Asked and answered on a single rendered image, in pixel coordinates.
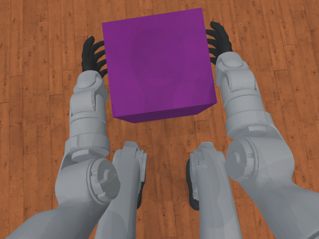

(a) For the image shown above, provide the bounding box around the robot right upper arm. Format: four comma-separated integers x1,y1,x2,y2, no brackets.
224,136,319,239

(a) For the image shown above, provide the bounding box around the robot right forearm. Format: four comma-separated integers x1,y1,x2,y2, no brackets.
215,52,287,144

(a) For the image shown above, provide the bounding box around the robot right hand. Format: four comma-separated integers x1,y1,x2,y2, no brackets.
206,21,233,65

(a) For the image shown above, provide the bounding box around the robot left hand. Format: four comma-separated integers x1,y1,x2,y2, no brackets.
81,36,108,78

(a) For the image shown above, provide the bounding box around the right robot foot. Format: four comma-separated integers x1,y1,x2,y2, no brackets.
186,159,199,211

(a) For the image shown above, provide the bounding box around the right robot shin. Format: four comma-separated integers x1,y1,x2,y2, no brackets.
192,142,226,199

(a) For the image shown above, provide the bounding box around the carton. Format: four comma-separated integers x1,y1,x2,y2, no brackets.
102,8,217,123

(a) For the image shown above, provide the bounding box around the robot left upper arm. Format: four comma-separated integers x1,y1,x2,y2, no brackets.
5,157,121,239

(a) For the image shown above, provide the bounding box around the robot left forearm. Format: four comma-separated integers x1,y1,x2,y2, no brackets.
58,70,110,174

